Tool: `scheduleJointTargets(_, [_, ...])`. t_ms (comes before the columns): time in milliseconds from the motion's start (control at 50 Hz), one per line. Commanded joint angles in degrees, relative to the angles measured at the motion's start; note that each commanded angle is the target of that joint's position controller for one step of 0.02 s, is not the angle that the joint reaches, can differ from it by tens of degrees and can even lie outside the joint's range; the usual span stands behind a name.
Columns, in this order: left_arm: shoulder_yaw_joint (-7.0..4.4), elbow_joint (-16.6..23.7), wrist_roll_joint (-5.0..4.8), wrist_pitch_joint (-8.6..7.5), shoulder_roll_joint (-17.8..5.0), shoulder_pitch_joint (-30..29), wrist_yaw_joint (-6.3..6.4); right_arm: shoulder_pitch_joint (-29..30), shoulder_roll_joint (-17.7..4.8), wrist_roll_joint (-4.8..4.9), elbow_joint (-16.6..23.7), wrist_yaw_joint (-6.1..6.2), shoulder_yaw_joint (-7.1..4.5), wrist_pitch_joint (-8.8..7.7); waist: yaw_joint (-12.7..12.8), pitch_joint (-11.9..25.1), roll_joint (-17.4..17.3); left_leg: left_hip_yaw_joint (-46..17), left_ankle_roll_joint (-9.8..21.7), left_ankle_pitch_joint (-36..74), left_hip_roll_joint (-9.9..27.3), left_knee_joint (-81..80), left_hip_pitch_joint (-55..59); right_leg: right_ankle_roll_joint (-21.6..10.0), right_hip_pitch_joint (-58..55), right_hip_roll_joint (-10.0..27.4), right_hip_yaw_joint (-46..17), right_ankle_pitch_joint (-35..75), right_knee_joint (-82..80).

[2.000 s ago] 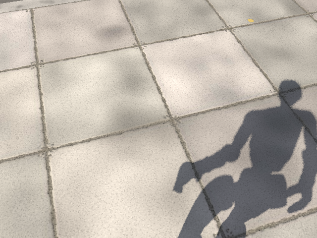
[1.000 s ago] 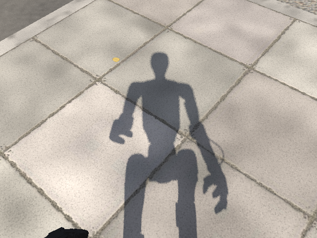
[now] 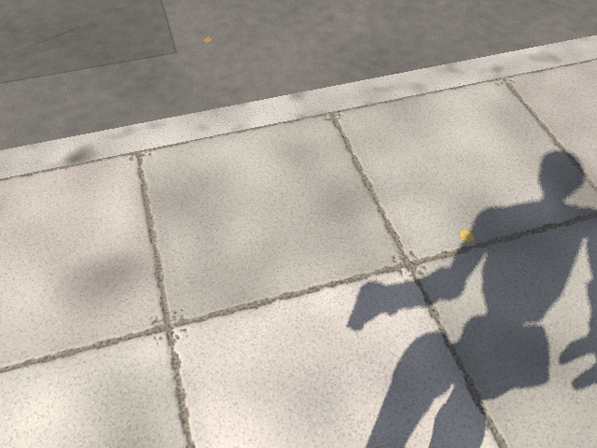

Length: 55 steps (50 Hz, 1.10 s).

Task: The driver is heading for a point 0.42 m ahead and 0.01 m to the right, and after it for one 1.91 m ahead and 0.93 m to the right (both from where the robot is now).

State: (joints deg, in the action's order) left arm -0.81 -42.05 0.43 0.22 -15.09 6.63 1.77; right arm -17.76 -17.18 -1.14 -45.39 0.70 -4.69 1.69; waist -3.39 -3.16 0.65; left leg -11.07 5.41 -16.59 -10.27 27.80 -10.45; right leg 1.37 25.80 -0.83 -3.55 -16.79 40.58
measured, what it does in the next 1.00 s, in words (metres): walks ahead: right foot, then left foot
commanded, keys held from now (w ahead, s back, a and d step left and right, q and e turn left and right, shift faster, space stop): q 0.18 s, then no key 0.32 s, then w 0.50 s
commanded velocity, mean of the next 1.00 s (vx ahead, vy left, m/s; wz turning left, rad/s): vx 0.16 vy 0.00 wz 0.24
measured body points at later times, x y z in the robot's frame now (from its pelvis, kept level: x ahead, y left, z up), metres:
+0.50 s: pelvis +0.00 -0.01 +0.00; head +0.01 +0.01 +0.45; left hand +0.03 +0.28 -0.13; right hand +0.18 -0.24 -0.11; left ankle -0.03 +0.09 -0.74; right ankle +0.07 -0.12 -0.73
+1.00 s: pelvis +0.10 -0.03 +0.01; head +0.10 -0.05 +0.46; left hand +0.13 +0.25 -0.11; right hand +0.17 -0.29 -0.14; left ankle -0.01 +0.08 -0.68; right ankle +0.11 -0.10 -0.74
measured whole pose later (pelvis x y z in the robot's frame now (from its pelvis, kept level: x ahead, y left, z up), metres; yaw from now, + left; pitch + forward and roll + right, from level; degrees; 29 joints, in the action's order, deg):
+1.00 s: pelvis +0.10 -0.03 +0.01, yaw +12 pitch +0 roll +1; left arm -2.4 -48.3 1.4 -3.0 -14.6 15.4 -0.7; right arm -20.4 -15.9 -1.6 -53.3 -1.0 -2.4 -2.2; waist -1.1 0.4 -1.7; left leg -1.7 5.7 -22.6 -1.2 50.2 -16.4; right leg -3.9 12.4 -1.6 3.5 -13.8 26.0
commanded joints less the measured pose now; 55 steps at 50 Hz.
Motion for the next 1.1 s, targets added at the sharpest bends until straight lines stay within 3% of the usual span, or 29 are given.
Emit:
scheduleJointTargets(20, [-1.76, 2.9, 0.07, -1.75, -6.7, 5.4, 0.78, 4.1, -8.7, 0.81, 4.5, 0.19, -2.03, -0.23, 5.3, 4.3, -6.5, -15.4, 2.4, 35.4, 13.7, 3.3, 1.5, -1.9, -10.4, -0.4, -1.1, 5.0, -16.0])
scheduleJointTargets(40, [-2.33, 2.6, 0.86, -2.27, -9.2, 8.5, 1.38, 4.3, -6.8, 1.59, 5.7, 0.18, -1.43, -0.53, 6.0, 6.7, -1.5, -12.2, -0.6, 25.4, 10.5, 10.1, -3.5, -3.8, -19.4, 6.9, -6.7, 12.5, -21.3])
scheduleJointTargets(60, [-3.27, 4.1, 0.73, -1.76, -15.2, 5.8, 1.69, -1.7, -2.3, 1.93, 6.7, 0.31, -0.49, -0.54, 1.4, 9.2, 14.0, -0.3, -4.0, -11.1, 0.4, 22.1, -14.3, -10.7, -28.2, 23.1, -23.0, 37.9, -21.0])
scheduleJointTargets(80, [-3.10, 3.5, -0.37, -0.69, -12.6, 8.9, 1.16, -4.1, -7.3, -0.15, 4.9, 0.84, -1.63, 0.30, 2.9, 12.5, 12.0, 5.0, -4.8, -24.9, -0.2, 33.1, -16.9, -17.4, -26.8, 27.3, -27.8, 47.0, -19.6])
scheduleJointTargets(100, [-2.24, 4.0, -0.25, -0.28, -9.6, 8.3, 0.95, -3.0, -8.5, -0.71, 3.9, 0.71, -2.13, 0.76, 2.3, 9.7, 5.5, 4.4, -5.4, -21.0, 2.4, 39.1, -17.5, -17.3, -24.1, 24.6, -22.2, 44.9, -19.6])
scheduleJointTargets(120, [-1.64, 4.5, -0.10, -0.03, -7.3, 5.3, 0.94, -1.2, -8.2, -0.58, 3.5, 0.15, -2.23, 1.24, 1.8, 6.9, 3.2, 4.6, -6.2, -16.4, 4.1, 40.6, -17.3, -15.2, -20.9, 20.3, -15.4, 39.1, -20.2])
scheduleJointTargets(140, [-1.43, 5.1, 0.32, 0.21, -6.7, 2.9, 1.04, -0.1, -7.6, -0.11, 3.8, -0.58, -2.15, 1.78, 1.1, 5.3, 4.8, 5.2, -7.0, -13.2, 5.3, 40.6, -17.3, -12.9, -19.1, 16.8, -10.4, 33.5, -21.2])
scheduleJointTargets(180, [-1.82, 5.2, 1.09, 0.20, -7.6, 2.0, 1.09, 0.3, -6.9, 0.65, 4.0, -1.79, -1.72, 2.44, 1.4, 5.0, 8.7, 7.1, -8.5, -9.3, 5.2, 41.1, -16.8, -11.8, -17.9, 13.2, -4.5, 32.5, -21.5])
scheduleJointTargets(220, [-2.08, 4.5, 1.11, -0.21, -7.7, 4.2, 0.79, 2.1, -6.0, 0.97, 4.7, -2.06, -1.26, 2.60, 2.7, 6.0, 8.4, 7.1, -8.9, -8.8, 4.7, 38.7, -16.5, -12.9, -18.8, 13.6, -3.5, 33.3, -21.5])
scheduleJointTargets(280, [-2.57, 3.2, 0.91, -0.56, -8.5, 6.2, 0.40, 4.0, -4.8, 0.55, 5.2, -1.94, -0.46, 2.92, 3.5, 6.4, 8.3, 7.1, -8.4, -9.6, 5.5, 31.8, -15.6, -14.1, -19.8, 15.2, -3.8, 29.6, -21.7])
scheduleJointTargets(380, [-3.10, 2.0, 1.33, 0.13, -9.8, 5.9, -0.98, 5.9, -3.2, 0.82, 5.1, -1.71, 1.14, 2.89, 4.6, 6.2, 10.8, 11.0, -6.2, -10.6, 6.8, 14.7, -6.0, -13.8, -15.6, 14.9, -3.3, 20.3, -21.5])
scheduleJointTargets(440, [-3.19, 0.9, 0.52, 1.22, -10.2, 5.6, -1.32, 2.2, -2.4, 0.47, 3.1, -1.36, 1.85, 1.76, 2.0, 5.8, 8.7, 13.1, -4.0, 0.7, 6.8, -3.9, 3.9, -11.1, -11.4, 13.9, -2.2, 20.3, -17.4])
scheduleJointTargets(460, [-3.10, 0.0, 0.52, 1.27, -9.4, 8.0, -1.43, 2.8, -3.7, -0.14, 3.0, -1.09, 1.94, 1.08, 2.4, 5.2, 5.1, 8.8, -3.1, 5.1, 9.0, -10.8, 7.7, -7.6, -7.7, 12.7, -1.2, 15.3, -15.7])
scheduleJointTargets(480, [-2.11, 0.9, 0.88, 1.18, -5.1, 10.3, -1.95, 3.2, -7.1, -1.16, 3.9, -0.76, 1.78, 0.35, 4.1, 6.8, -7.9, -7.9, -1.0, 2.9, 22.7, -16.8, 11.5, -3.5, -2.2, 7.6, 3.7, 1.4, -5.6])
scheduleJointTargets(500, [-1.55, 2.1, 0.18, 1.99, -4.0, 7.0, -1.04, 6.5, -9.9, -0.70, 4.3, -0.45, 1.27, 0.03, 3.1, 2.2, -16.6, -13.4, 5.6, 9.2, 30.0, -16.5, -3.8, -1.9, -4.1, 2.0, 5.0, -13.7, -3.8])
scheduleJointTargets(520, [-2.04, 1.6, 0.31, 2.65, -6.4, 5.6, -0.98, 6.6, -6.9, -0.99, 3.8, -0.51, 1.84, -0.43, 2.7, 1.0, -11.0, -11.8, 7.3, 1.1, 27.7, -18.0, -4.5, -1.9, -5.8, 3.0, 2.4, -12.3, 1.7])
scheduleJointTargets(540, [-2.43, 1.0, 0.54, 2.57, -6.8, 5.7, -1.57, 6.0, -6.2, -0.87, 2.6, -0.44, 2.01, -0.50, 2.9, -0.3, -11.1, -10.6, 6.9, -9.8, 25.3, -19.9, -2.4, -2.3, -1.8, 2.0, 3.2, -10.2, 4.8])
scheduleJointTargets(580, [-3.52, -0.5, 1.69, 1.93, -8.6, 6.7, -2.54, 4.1, -6.1, -0.33, 1.1, 0.00, 1.99, -0.61, 2.8, -2.8, -11.6, -9.4, 5.5, -15.5, 22.1, -22.2, 3.0, -2.1, 4.7, 2.0, 3.8, -6.3, 8.5])
scheduleJointTargets(660, [-3.28, -1.8, 1.69, 0.27, -6.2, 5.4, -3.54, 0.2, -5.5, 0.32, -1.4, 0.06, 1.82, -2.54, 1.8, -1.4, -7.2, -7.0, 6.6, -9.9, 21.5, -22.0, 10.5, -1.2, 8.6, 2.4, 4.5, -2.8, 8.8])
scheduleJointTargets(800, [-2.67, -0.8, 1.28, -1.11, -4.5, 0.8, -3.62, -3.1, -6.6, 0.13, -4.4, -0.27, 0.70, -4.40, 0.4, -1.7, -7.8, -6.0, 8.6, -9.7, 22.9, -21.1, 6.1, -2.1, 2.1, 2.6, 5.9, -3.2, -3.4])
scheduleJointTargets(860, [-2.59, -1.9, 0.90, -1.67, -4.0, 4.5, -3.17, -0.8, -7.6, 0.49, -4.4, -0.76, 0.24, -4.58, 3.4, -2.0, -6.1, -4.1, 7.3, -9.5, 22.3, -18.2, -2.8, -4.0, -10.6, 1.4, 7.6, 0.8, -11.4])
scheduleJointTargets(900, [-3.20, -5.7, 1.04, -2.68, -5.3, 14.5, -2.24, 0.2, -5.5, 0.31, -4.3, -0.78, 0.80, -4.76, 8.0, 0.4, -1.5, -0.3, 4.7, -8.8, 18.1, -8.8, -13.3, -4.7, -28.3, 0.6, 6.3, 1.0, -17.0])
scheduleJointTargets(920, [-4.13, -7.0, 1.82, -3.54, -9.4, 21.7, -1.48, 1.8, -1.2, -0.02, -3.0, -1.01, 2.08, -5.14, 11.4, 3.1, 8.1, 6.6, 2.0, -7.6, 12.3, 8.0, -19.2, -6.3, -35.6, 11.8, -8.5, -11.2, -25.2])
scheduleJointTargets(940, [-5.73, -7.6, 1.21, -3.65, -16.6, 25.2, -1.57, 2.9, 0.3, 0.15, -0.7, -1.14, 2.54, -5.48, 11.4, 3.0, 17.5, 12.4, 0.6, -14.1, 5.7, 22.7, -31.1, -11.6, -36.9, 23.6, -31.9, -28.4, -35.0])
scheduleJointTargets(960, [-4.91, -7.3, 1.02, -3.35, -12.8, 21.5, -1.81, 2.0, -4.8, -1.07, -1.6, -1.15, 1.28, -5.09, 8.0, -0.9, 8.1, 7.7, 1.5, -12.2, 9.4, 30.9, -31.8, -13.6, -30.3, 24.1, -32.5, -30.9, -34.6])
scheduleJointTargets(980, [-3.92, -5.8, 0.70, -3.51, -9.3, 15.9, -2.29, 1.4, -4.8, -0.92, -2.6, -1.94, 1.10, -5.15, 5.1, -3.5, 4.4, 6.8, 1.7, -6.5, 11.8, 32.6, -31.3, -12.9, -26.3, 20.9, -27.1, -26.5, -34.1])
scheduleJointTargets(1000, [-3.35, -5.1, 0.69, -3.88, -7.1, 13.1, -2.58, 0.7, -4.0, -0.62, -3.4, -2.54, 1.27, -5.25, 3.7, -3.6, 3.4, 7.3, 1.0, -2.4, 13.3, 32.0, -29.6, -11.7, -24.4, 17.8, -21.2, -19.0, -34.7])
scheduleJointTargets(1040, [-2.75, -5.6, 0.59, -4.85, -5.5, 12.7, -2.34, 1.0, -3.1, -1.23, -4.5, -3.06, 1.52, -4.86, 3.3, -2.0, 3.9, 9.4, -0.9, 3.2, 14.7, 31.8, -27.8, -10.5, -24.4, 13.7, -12.3, -3.6, -35.1])
scheduleJointTargets(1100, [-2.50, -8.5, 0.06, -5.60, -4.9, 17.2, -2.38, 4.7, -1.9, -1.26, -3.6, -3.31, 1.89, -4.15, 3.6, -1.1, 3.5, 11.7, -2.8, 7.3, 15.2, 31.9, -30.3, -11.2, -26.5, 12.0, -6.0, 15.0, -34.0])
Keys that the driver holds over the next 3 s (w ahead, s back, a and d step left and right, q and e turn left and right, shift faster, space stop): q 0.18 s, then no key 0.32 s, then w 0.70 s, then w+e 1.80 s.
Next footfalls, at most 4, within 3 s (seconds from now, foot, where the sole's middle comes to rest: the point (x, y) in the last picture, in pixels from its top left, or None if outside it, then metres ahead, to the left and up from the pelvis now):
0.04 right None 0.11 -0.11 -0.77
0.46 left None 0.01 0.09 -0.77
0.90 right None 0.15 -0.10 -0.77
1.40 left None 0.45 0.14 -0.77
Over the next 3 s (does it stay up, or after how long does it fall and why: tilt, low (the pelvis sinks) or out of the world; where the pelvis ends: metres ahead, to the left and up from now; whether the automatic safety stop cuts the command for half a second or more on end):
stays up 1.08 -0.17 -0.01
